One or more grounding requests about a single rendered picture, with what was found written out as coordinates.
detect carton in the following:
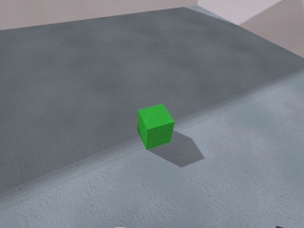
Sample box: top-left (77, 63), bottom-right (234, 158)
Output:
top-left (138, 104), bottom-right (175, 149)

